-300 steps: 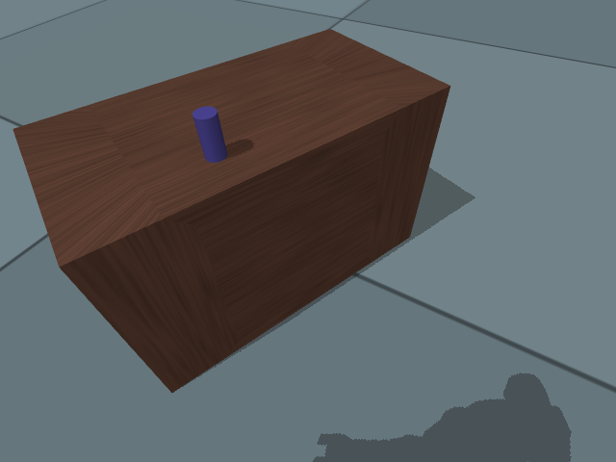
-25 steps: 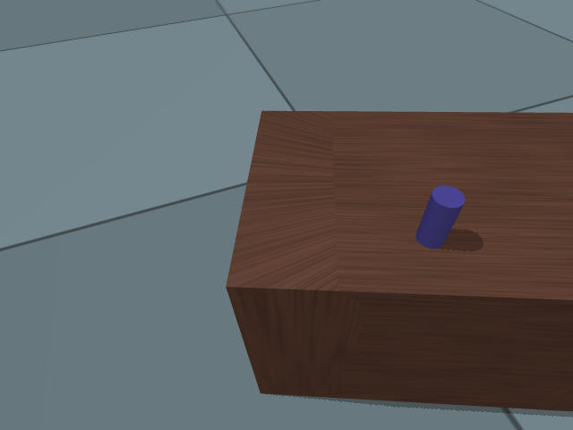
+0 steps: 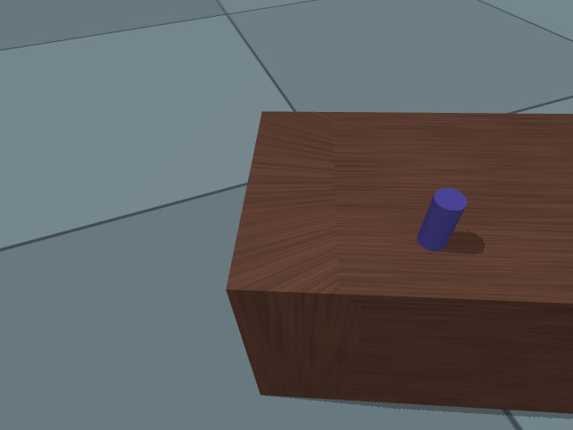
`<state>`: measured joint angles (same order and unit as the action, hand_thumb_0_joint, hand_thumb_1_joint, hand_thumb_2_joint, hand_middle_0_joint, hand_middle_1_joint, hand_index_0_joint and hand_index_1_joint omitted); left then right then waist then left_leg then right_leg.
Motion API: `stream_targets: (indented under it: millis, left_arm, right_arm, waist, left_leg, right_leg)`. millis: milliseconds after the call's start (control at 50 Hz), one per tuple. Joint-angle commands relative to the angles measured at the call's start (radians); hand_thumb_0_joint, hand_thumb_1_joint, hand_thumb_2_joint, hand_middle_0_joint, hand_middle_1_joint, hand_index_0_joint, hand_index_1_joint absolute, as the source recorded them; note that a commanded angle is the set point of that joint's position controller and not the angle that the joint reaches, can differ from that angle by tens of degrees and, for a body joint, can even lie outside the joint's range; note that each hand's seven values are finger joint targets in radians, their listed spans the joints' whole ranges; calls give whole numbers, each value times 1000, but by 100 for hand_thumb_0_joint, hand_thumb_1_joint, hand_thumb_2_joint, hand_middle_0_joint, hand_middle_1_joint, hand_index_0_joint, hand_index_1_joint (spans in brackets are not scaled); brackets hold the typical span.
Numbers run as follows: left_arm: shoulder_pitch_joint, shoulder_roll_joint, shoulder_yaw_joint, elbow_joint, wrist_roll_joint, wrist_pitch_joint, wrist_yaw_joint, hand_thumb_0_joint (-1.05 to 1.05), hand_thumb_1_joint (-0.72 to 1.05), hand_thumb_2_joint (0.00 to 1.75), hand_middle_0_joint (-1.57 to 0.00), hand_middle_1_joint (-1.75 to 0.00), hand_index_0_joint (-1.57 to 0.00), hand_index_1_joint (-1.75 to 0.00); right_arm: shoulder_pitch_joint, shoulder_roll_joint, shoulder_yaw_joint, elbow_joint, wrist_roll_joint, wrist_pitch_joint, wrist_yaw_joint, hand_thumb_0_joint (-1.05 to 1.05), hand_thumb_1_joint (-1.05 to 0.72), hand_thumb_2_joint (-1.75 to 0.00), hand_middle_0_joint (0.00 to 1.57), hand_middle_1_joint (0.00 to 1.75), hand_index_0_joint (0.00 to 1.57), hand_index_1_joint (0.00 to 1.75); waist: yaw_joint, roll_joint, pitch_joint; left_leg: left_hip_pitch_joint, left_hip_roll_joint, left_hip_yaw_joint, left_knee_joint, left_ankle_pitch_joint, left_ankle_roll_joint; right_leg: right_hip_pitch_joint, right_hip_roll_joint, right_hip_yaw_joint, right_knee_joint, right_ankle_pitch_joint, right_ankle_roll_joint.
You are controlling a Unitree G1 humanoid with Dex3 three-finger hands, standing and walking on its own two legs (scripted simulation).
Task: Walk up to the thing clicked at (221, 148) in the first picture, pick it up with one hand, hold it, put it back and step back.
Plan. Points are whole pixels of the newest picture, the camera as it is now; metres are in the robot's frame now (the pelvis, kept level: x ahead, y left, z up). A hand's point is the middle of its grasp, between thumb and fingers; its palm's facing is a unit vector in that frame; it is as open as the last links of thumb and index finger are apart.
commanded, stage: stand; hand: right
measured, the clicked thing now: (440, 221) +0.48 -0.25 -0.02
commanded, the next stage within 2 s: rise first in 0.54 s
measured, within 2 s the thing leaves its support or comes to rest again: neither
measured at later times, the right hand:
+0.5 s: hand out of the picture +0.07 -0.25 -0.16, palm faces -0.04 +0.94 -0.35, open 7.4 cm
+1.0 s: hand (494, 418) +0.17 -0.26 -0.10, palm faces +0.25 +0.90 -0.35, open 13.7 cm
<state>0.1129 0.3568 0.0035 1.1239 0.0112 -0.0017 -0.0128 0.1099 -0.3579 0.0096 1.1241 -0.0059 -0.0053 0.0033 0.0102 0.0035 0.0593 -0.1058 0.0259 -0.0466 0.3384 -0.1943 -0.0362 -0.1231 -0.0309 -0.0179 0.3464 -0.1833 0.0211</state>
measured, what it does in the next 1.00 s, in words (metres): stands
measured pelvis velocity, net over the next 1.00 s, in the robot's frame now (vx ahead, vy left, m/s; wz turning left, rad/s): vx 0.00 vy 0.01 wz -0.03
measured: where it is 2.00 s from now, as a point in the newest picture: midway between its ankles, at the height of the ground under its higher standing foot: outside the picture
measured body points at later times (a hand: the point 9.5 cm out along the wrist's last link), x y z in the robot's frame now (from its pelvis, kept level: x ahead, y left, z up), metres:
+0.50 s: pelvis +0.00 +0.00 +0.00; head +0.01 +0.00 +0.45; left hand +0.06 +0.31 -0.13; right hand +0.07 -0.30 -0.13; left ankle +0.00 +0.14 -0.75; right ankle +0.00 -0.13 -0.75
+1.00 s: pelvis +0.00 +0.01 -0.01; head +0.02 +0.01 +0.44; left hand +0.17 +0.28 -0.11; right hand +0.16 -0.31 -0.08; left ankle +0.00 +0.14 -0.75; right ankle +0.00 -0.13 -0.75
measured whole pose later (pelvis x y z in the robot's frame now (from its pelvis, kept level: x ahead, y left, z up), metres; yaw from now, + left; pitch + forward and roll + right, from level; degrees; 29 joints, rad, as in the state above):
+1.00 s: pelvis +0.00 +0.01 -0.01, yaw -2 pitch +2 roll +0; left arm 0.11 0.27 0.12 0.83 -0.04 -0.08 0.06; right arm 0.15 -0.31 -0.15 0.70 0.05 -0.08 -0.07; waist -0.01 -0.02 0.00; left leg -0.23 0.02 -0.02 0.44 -0.24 -0.03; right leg -0.26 -0.03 0.01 0.44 -0.22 0.03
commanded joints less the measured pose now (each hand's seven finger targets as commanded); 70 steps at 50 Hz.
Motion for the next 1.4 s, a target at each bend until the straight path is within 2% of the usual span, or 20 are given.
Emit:
stream_targets:
  millis: [0,340,600,620,640,660,680,700,720,740,760,780,820,860,900,940,1100,1220,1320,1380]
  left_arm:
    - [-37,221,42,-56,-2,-25,16,0,90,90,-20,-30,-20,-30]
    - [-30,216,42,-56,0,-24,17,0,90,90,-20,-30,-20,-30]
    - [-26,220,41,-57,-1,-26,18,0,90,90,-20,-30,-20,-30]
    - [-33,218,41,-58,-1,-26,18,0,82,82,-12,-22,-12,-22]
    - [-384,55,29,-409,-86,-140,26,0,74,74,-5,-14,-4,-14]
    - [-350,71,6,-464,-114,-159,45,0,66,66,-4,-6,-2,-7]
    - [-251,150,52,-350,-109,-155,62,0,58,58,-4,-5,-2,-7]
    - [-166,205,110,-290,-109,-140,69,0,50,50,-4,-5,-2,-7]
    - [-98,205,153,-271,-107,-126,78,0,42,42,-4,-5,-2,-6]
    - [-82,177,132,-296,-103,-129,86,0,37,34,-4,-5,-3,-6]
    - [-168,153,105,-358,-99,-145,91,0,29,27,-4,-5,-3,-6]
    - [-79,168,142,-347,-87,-143,96,0,27,25,-4,-4,-3,-5]
    - [3,116,172,-247,-49,-122,82,0,19,19,-4,-4,-5,-4]
    - [17,105,174,-313,-44,-118,83,0,8,13,-4,-4,-6,-2]
    - [12,91,172,-350,-47,-110,81,0,-3,11,-4,-4,-6,-2]
    - [-17,42,146,-423,-54,-110,80,0,-13,9,-4,-4,-5,-2]
    - [-24,42,128,-675,-49,-135,108,0,-50,5,-6,-5,-5,-6]
    - [59,24,139,-659,-42,-125,106,0,-53,4,-5,-5,-5,-5]
    - [129,37,179,-633,-41,-112,89,0,-53,4,-5,-4,-5,-5]
    - [30,-17,124,-660,-41,-115,78,0,-53,4,-5,-5,-5,-5]
  right_arm:
    - [-26,-212,-45,-64,-1,-20,-10,0,-90,-90,20,30,20,30]
    - [-31,-211,-48,-69,-3,-16,-10,0,-90,-90,20,30,20,30]
    - [-23,-208,-48,-66,-1,-16,-10,0,-90,-90,20,30,20,30]
    - [-14,-209,-47,-64,-3,-16,-10,0,-82,-82,12,22,12,22]
    - [-364,-33,-18,-415,64,-95,-20,0,-74,-74,6,14,6,14]
    - [-361,-61,-17,-468,109,-144,-40,0,-66,-66,5,6,5,6]
    - [-240,-149,-67,-342,99,-138,-60,0,-58,-58,5,5,5,5]
    - [-186,-180,-107,-264,95,-120,-68,0,-50,-50,5,5,5,5]
    - [-187,-205,-152,-254,91,-114,-77,0,-42,-42,5,5,5,5]
    - [-175,-212,-169,-286,89,-124,-89,0,-34,-34,5,5,5,5]
    - [-184,-200,-167,-346,82,-135,-94,0,-26,-26,5,5,5,5]
    - [-123,-219,-195,-374,75,-136,-98,0,-18,-21,5,5,5,5]
    - [62,-201,-253,-322,42,-114,-87,0,-9,-19,5,5,5,5]
    - [33,-201,-260,-452,47,-115,-86,0,2,-15,5,5,5,5]
    - [50,-123,-219,-495,52,-102,-78,0,12,-13,5,5,5,5]
    - [23,-103,-212,-590,59,-103,-76,0,22,-11,5,5,5,5]
    - [19,-140,-243,-870,49,-138,-93,0,52,-5,4,6,5,6]
    - [158,-149,-299,-942,45,-139,-94,0,58,-3,4,6,5,6]
    - [195,-126,-309,-1039,52,-136,-75,0,60,-3,5,6,5,6]
    - [168,-120,-316,-1099,52,-150,-71,0,61,-3,5,6,5,6]
  waist:
    - [-8,-1,-83]
    - [-6,-4,-61]
    - [-7,-8,-72]
    - [-10,0,-66]
    - [3,-75,-91]
    - [-31,19,-115]
    - [-37,18,-56]
    - [-14,11,-27]
    - [-13,-11,-89]
    - [-11,-28,-173]
    - [-24,-29,-232]
    - [-26,-22,-264]
    - [-50,-42,-204]
    - [-31,-51,-276]
    - [-14,-57,-231]
    - [-18,-29,-213]
    - [-22,-5,-191]
    - [-46,-36,-161]
    - [-21,-46,-143]
    - [-48,-22,-133]
  left_leg:
    - [-19,98,-48,-53,160,47]
    - [-20,95,-47,-58,88,47]
    - [-9,94,-46,-52,121,47]
    - [-29,92,-43,-56,102,47]
    - [-136,-25,70,39,23,29]
    - [-70,-38,80,-9,-76,32]
    - [-90,-39,85,-18,-111,34]
    - [-124,-34,90,8,-93,30]
    - [-119,-35,91,31,-34,29]
    - [-96,-28,89,44,28,29]
    - [-74,-29,86,55,59,33]
    - [-57,-28,81,56,96,34]
    - [-95,-30,81,72,109,38]
    - [-42,-35,84,60,169,34]
    - [-69,-40,93,51,176,32]
    - [-72,-37,95,42,165,28]
    - [-57,-23,94,32,148,26]
    - [-25,-18,102,40,202,24]
    - [-37,-25,108,44,244,27]
    - [-19,-21,111,38,228,24]
  right_leg:
    - [40,-103,77,-49,150,-36]
    - [9,-98,79,-65,76,-37]
    - [16,-100,81,-59,113,-38]
    - [26,-101,83,-60,110,-38]
    - [-101,20,-25,32,14,-21]
    - [-60,11,-14,-8,-71,-25]
    - [-87,16,-16,-23,-104,-28]
    - [-98,20,-25,-6,-97,-26]
    - [-78,22,-26,14,-37,-23]
    - [-59,23,-23,35,38,-22]
    - [-44,19,-19,45,79,-16]
    - [-38,27,-23,53,117,-18]
    - [-87,36,-24,61,132,-23]
    - [-37,35,-25,54,181,-21]
    - [-48,32,-27,41,177,-18]
    - [-62,29,-28,44,166,-21]
    - [-8,34,-23,36,154,-26]
    - [5,40,-24,38,217,-23]
    - [22,32,-28,36,263,-21]
    - [9,32,-24,36,249,-22]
